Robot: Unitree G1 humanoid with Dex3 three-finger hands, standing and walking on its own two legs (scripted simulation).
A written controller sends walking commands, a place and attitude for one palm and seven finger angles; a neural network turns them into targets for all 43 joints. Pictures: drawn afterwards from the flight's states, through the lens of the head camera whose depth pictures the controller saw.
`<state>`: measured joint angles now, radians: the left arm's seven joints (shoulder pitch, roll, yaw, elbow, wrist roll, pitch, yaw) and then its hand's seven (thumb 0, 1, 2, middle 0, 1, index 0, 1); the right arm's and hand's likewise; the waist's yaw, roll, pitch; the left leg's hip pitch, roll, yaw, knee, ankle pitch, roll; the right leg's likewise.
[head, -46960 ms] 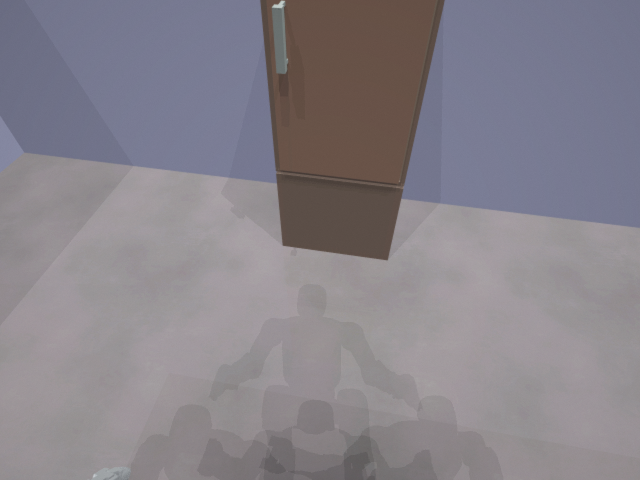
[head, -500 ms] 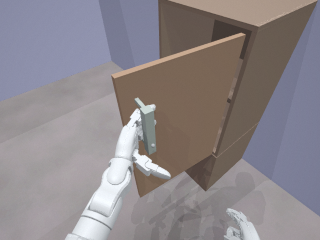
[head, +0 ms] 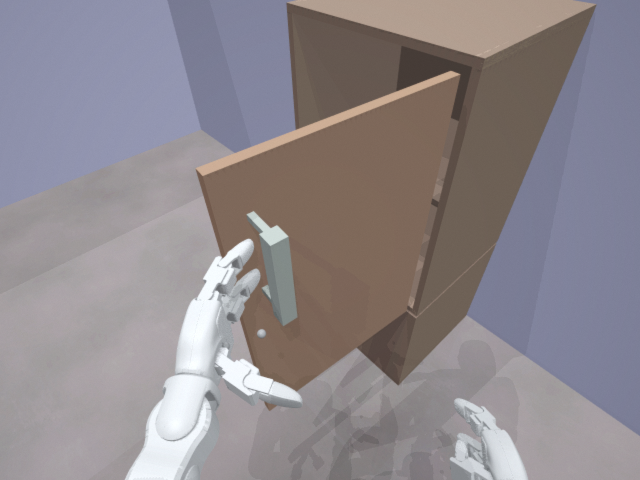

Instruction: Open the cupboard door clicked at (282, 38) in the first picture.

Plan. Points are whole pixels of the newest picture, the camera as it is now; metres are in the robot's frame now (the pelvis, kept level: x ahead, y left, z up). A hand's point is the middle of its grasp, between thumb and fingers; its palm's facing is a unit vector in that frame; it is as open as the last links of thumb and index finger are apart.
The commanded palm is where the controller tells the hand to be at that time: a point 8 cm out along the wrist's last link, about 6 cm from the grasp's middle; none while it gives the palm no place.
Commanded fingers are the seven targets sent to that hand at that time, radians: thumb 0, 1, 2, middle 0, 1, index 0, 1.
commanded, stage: slide the hand sideways off the handle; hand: left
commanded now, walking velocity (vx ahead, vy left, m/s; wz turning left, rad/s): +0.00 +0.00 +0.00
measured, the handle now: (271, 269) +0.34 +0.10 +0.11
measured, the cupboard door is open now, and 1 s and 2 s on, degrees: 85 85 85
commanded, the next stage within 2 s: draw the hand back to the body in 0.52 s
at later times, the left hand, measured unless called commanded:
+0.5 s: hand (200, 371) +0.21 +0.15 +0.10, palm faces +0.05 -1.00 -0.04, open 16.3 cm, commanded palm +0.18 +0.20 +0.11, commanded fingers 0.00 -0.50 0.30 -0.15 -0.30 -0.15 -0.30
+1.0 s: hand (161, 368) +0.20 +0.18 +0.12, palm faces +0.06 -1.00 -0.06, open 16.3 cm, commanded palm +0.16 +0.23 +0.13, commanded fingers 0.00 -0.50 0.30 -0.15 -0.30 -0.15 -0.30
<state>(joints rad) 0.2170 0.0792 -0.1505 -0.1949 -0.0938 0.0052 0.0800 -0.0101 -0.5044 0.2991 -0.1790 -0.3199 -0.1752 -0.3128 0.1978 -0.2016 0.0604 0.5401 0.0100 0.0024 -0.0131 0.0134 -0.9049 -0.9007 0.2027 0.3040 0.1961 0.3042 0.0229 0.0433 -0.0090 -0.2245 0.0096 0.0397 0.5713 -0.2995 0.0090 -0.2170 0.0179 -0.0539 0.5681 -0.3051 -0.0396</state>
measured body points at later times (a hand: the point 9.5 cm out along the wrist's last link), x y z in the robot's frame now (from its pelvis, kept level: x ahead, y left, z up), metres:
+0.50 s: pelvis +0.01 -0.02 -0.01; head -0.01 -0.04 +0.44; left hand +0.20 +0.20 +0.11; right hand +0.20 -0.23 -0.08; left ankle +0.01 +0.11 -0.73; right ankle +0.00 -0.09 -0.73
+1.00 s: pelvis +0.00 +0.01 +0.00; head -0.02 -0.01 +0.44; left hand +0.19 +0.23 +0.13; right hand +0.20 -0.20 -0.07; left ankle +0.01 +0.11 -0.73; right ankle +0.00 -0.09 -0.73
